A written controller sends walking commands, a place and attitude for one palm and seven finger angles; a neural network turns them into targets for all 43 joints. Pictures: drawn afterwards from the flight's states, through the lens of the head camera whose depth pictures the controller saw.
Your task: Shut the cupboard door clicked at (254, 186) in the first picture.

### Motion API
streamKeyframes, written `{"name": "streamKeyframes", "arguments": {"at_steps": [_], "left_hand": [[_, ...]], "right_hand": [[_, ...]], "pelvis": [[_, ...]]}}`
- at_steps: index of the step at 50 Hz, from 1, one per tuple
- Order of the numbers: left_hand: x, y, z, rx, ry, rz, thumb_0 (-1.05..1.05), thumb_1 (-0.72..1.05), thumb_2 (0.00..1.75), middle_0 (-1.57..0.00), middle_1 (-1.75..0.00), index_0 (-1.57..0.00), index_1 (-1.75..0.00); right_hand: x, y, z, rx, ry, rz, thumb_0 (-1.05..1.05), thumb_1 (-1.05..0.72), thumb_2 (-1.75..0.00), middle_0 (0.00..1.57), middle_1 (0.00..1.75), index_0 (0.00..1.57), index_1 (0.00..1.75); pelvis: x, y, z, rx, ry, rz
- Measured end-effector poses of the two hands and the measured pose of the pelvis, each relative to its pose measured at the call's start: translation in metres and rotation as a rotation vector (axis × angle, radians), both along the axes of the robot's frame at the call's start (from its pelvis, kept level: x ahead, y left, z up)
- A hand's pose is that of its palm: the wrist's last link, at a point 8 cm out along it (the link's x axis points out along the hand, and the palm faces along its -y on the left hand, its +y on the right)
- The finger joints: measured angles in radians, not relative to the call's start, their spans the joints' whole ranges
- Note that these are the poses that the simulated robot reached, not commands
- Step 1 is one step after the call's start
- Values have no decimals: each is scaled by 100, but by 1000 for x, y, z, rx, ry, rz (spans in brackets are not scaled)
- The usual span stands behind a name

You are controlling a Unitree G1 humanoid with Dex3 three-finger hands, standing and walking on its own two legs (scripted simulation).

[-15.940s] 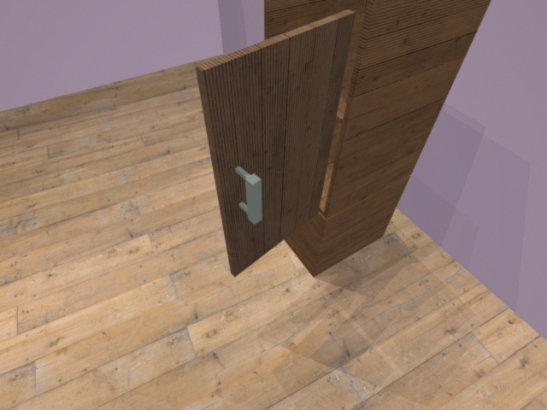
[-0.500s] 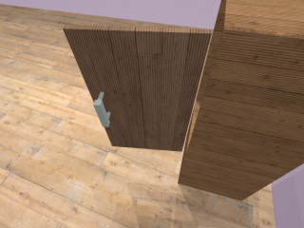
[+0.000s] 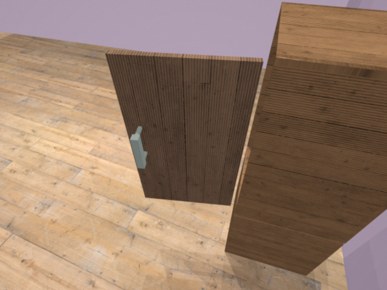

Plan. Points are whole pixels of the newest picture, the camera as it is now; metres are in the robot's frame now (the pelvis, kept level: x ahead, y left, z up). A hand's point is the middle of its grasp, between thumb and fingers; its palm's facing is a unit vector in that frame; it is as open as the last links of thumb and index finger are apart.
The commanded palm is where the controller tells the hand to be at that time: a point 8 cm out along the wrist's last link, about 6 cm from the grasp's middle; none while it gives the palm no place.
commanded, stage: come to a stop and stand still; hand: left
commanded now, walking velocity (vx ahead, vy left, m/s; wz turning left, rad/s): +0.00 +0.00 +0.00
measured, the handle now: (140, 147) +0.50 +0.18 -0.02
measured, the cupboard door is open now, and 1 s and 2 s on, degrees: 100 100 100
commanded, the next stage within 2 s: look again from close up in 0.56 s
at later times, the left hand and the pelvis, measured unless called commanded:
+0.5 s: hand out of the picture +0.01 +0.23 -0.16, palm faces -0.02 -0.97 -0.26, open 7.4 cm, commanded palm none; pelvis -0.03 +0.02 +0.00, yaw +0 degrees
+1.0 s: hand out of the picture +0.02 +0.22 -0.16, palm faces -0.03 -0.97 -0.25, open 7.4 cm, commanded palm none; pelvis -0.02 +0.02 +0.01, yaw -1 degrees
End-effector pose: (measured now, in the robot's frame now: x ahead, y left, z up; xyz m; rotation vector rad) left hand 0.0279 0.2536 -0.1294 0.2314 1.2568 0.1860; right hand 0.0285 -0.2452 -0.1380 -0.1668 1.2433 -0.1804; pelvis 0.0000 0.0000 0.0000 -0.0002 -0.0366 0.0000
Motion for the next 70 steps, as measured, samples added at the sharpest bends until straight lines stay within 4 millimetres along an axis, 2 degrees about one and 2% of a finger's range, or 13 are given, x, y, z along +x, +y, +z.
{"name": "streamKeyframes", "arguments": {"at_steps": [7, 15, 30, 38, 53, 66, 67, 68, 70], "left_hand": [[-3, 15, 3, 10, -18, -3, 0, 91, 90, -20, -30, -20, -30], [-9, 23, 3, 5, -11, -21, 0, 91, 90, -20, -30, -20, -30], [-30, 20, -3, -24, 70, -16, 0, 91, 90, -20, -30, -20, -30], [-31, 16, -5, -29, 96, -12, 0, 91, 90, -20, -30, -20, -30], [-8, 7, -1, -25, 50, -25, 0, 91, 90, -20, -30, -20, -30], [0, 3, 0, -16, 41, -26, 0, 91, 90, -20, -30, -20, -30], [9, 7, 5, -32, -25, 48, 1, 91, 90, -20, -30, -20, -30], [26, 11, 17, -29, -157, 70, 1, 91, 89, -21, -30, -20, -30], [63, 10, 54, -31, -448, 77, 1, 91, 89, -21, -30, -20, -31]], "right_hand": [[-2, 1, 5, -19, -9, 26, 0, -91, -90, 20, 30, 20, 30], [-4, 7, 9, -23, -13, 39, 0, -91, -90, 20, 30, 20, 30], [-24, 20, 5, -5, 66, 26, 0, -91, -90, 20, 30, 20, 30], [-27, 25, 2, 8, 95, 14, 0, -91, -90, 20, 30, 20, 30], [-16, 22, 2, 20, 72, 6, 0, -91, -90, 20, 30, 20, 30], [-19, 9, 3, 6, 96, 0, 0, -91, -90, 20, 30, 20, 30], [-16, 7, 5, -16, 60, 5, 0, -91, -90, 20, 30, 20, 30], [-11, 4, 9, -41, -6, 3, 1, -91, -90, 20, 30, 21, 30], [6, 0, 17, -69, -161, 10, 1, -91, -90, 20, 30, 21, 30]], "pelvis": [[-10, 9, 2, 2, -10, -2], [-21, 17, 4, 5, -8, -6], [-24, 23, 5, 7, 7, -9], [-20, 23, 5, 8, 8, -12], [-15, 17, 7, 11, 1, -18], [-10, 10, 8, 6, 10, -15], [-11, 8, 6, 7, 3, -11], [-11, 7, 4, 10, 3, -6], [-10, 6, 0, 8, 9, 8]]}}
